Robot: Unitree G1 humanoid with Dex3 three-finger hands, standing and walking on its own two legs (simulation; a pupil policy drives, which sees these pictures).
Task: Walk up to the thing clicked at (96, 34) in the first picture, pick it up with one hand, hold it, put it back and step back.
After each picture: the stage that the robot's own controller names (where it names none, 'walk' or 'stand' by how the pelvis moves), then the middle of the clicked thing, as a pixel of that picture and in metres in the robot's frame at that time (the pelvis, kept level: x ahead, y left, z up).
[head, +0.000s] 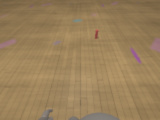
stand; (96, 34) +2.11 -0.07 -0.65
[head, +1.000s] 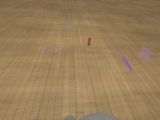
walk; (89, 41) +1.99 +0.04 -0.64
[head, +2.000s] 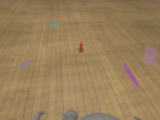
walk; (80, 47) +1.35 +0.20 -0.64
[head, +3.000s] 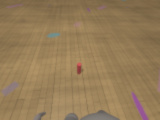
walk; (79, 68) +0.86 +0.16 -0.65
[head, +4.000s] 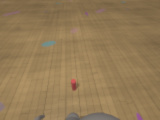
walk; (73, 85) +0.58 +0.22 -0.64
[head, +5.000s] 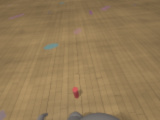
stand; (76, 93) +0.44 +0.22 -0.63
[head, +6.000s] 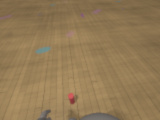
stand; (71, 99) +0.38 +0.23 -0.65
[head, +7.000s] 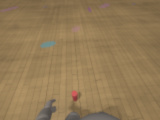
stand; (74, 96) +0.37 +0.18 -0.64
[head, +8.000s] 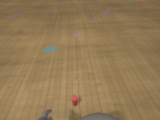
stand; (74, 101) +0.36 +0.18 -0.66
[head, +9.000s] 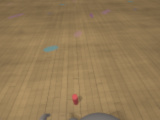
stand; (75, 99) +0.37 +0.19 -0.66
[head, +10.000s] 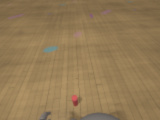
stand; (75, 101) +0.36 +0.19 -0.66
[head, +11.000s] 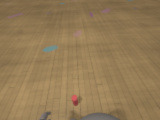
stand; (75, 100) +0.35 +0.19 -0.66
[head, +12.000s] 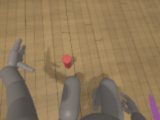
go down; (67, 62) +0.44 +0.18 -0.31
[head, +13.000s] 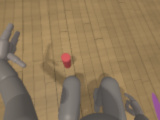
go down; (66, 61) +0.45 +0.18 -0.28
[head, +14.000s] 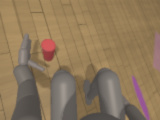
close in; (48, 52) +0.45 +0.22 -0.17
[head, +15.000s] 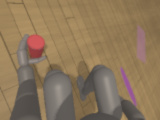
close; (36, 50) +0.45 +0.23 -0.17
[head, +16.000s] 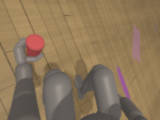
lift; (34, 49) +0.44 +0.24 -0.17
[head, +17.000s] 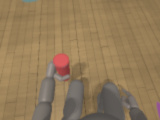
lift; (63, 70) +0.33 +0.19 -0.02
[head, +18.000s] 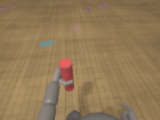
hold; (67, 76) +0.31 +0.16 +0.04
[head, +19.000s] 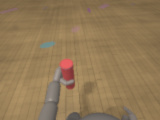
hold; (68, 76) +0.32 +0.16 +0.04
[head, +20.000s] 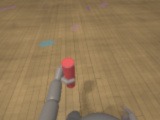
hold; (69, 75) +0.33 +0.16 +0.03
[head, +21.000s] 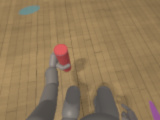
crouch; (64, 60) +0.42 +0.17 -0.03
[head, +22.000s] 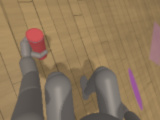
lower; (39, 47) +0.46 +0.23 -0.17
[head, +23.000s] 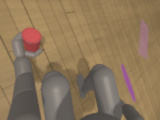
lower; (32, 46) +0.46 +0.24 -0.17
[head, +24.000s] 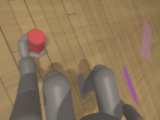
lower; (36, 47) +0.46 +0.23 -0.17
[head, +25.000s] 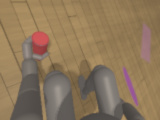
lower; (39, 49) +0.45 +0.22 -0.17
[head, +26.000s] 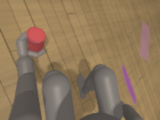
rest; (35, 45) +0.46 +0.23 -0.16
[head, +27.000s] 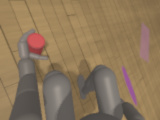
withdraw; (36, 48) +0.46 +0.24 -0.18
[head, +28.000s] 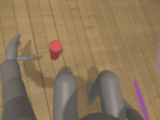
walk; (55, 52) +0.46 +0.22 -0.21
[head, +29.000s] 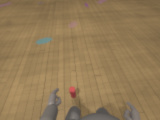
stand; (72, 92) +0.40 +0.18 -0.56
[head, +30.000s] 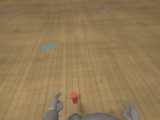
stand; (74, 98) +0.38 +0.18 -0.60
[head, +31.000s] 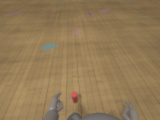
stand; (74, 97) +0.39 +0.17 -0.60
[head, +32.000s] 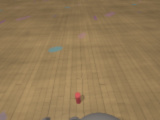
stand; (78, 98) +0.41 +0.17 -0.65
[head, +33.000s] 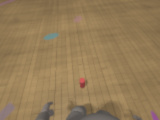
walk; (82, 83) +0.48 +0.11 -0.63
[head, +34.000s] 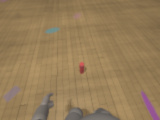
walk; (81, 68) +0.73 +0.14 -0.63
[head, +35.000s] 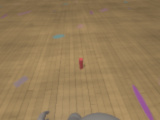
stand; (81, 63) +1.02 +0.22 -0.63
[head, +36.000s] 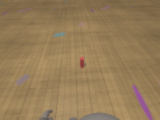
stand; (82, 62) +1.03 +0.18 -0.66
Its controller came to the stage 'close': yes
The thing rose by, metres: 0.69
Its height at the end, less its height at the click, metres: +0.00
